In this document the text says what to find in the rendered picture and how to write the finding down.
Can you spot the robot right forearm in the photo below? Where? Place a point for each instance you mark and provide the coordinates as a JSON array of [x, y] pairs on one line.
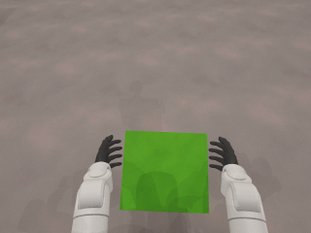
[[244, 208]]

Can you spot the robot left forearm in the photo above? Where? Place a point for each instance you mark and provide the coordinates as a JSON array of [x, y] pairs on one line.
[[92, 207]]

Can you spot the right robot hand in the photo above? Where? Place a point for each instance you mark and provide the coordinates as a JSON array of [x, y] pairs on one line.
[[227, 153]]

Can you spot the carton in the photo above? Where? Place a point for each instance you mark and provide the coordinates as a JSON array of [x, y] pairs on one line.
[[165, 172]]

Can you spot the left robot hand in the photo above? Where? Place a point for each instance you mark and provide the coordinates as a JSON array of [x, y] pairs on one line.
[[104, 152]]

